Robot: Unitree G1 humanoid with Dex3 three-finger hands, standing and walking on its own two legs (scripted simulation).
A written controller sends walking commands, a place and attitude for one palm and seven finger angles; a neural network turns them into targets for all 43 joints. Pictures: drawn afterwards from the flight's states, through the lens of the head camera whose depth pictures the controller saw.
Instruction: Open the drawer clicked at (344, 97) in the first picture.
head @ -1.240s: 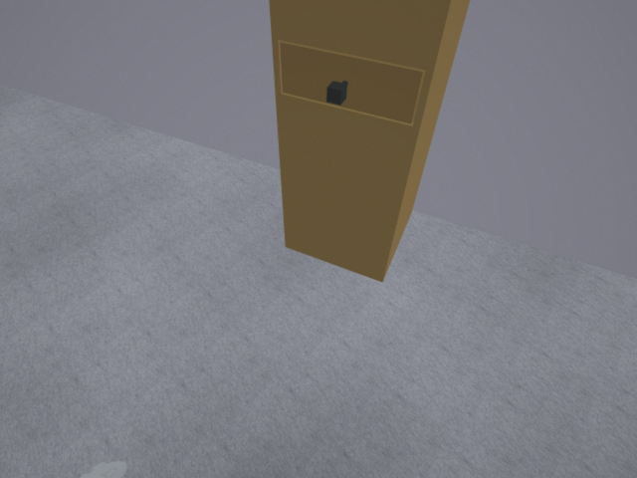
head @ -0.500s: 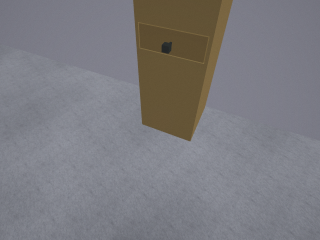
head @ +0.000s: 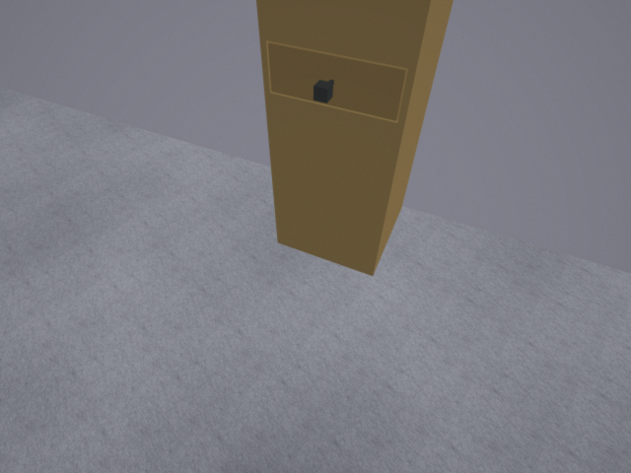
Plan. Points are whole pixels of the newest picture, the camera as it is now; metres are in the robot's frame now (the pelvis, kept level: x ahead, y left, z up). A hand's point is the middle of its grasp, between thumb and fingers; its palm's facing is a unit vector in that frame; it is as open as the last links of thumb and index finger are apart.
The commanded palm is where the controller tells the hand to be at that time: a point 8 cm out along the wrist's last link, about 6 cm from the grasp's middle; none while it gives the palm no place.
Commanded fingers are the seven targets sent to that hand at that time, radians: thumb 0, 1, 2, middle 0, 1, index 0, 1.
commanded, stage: look at it before walking up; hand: left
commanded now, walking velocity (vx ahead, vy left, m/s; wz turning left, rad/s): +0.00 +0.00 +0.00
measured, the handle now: (326, 88) +1.03 +0.03 -0.01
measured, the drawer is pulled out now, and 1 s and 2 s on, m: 0.00 0.00 0.00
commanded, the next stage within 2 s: turn to face it in 0.20 s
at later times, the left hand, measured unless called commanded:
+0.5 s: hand out of the picture +0.08 +0.23 -0.17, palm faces -0.07 -0.94 -0.32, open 7.4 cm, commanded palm none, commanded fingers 0.00 0.90 0.90 -0.20 -0.30 -0.20 -0.30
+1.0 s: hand out of the picture +0.05 +0.18 -0.18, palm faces -0.18 -0.96 -0.21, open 7.4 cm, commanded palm none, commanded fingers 0.00 0.90 0.90 -0.20 -0.30 -0.20 -0.30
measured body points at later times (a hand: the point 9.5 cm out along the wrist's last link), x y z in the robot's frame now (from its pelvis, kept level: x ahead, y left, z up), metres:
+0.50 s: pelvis +0.00 +0.00 -0.01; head +0.01 +0.00 +0.44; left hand +0.08 +0.28 -0.14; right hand +0.08 -0.29 -0.14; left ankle +0.00 +0.12 -0.75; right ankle +0.01 -0.12 -0.75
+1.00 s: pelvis -0.02 +0.01 -0.01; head +0.00 +0.01 +0.44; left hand +0.06 +0.23 -0.16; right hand +0.00 -0.26 -0.15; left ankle -0.02 +0.14 -0.72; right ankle +0.01 -0.11 -0.75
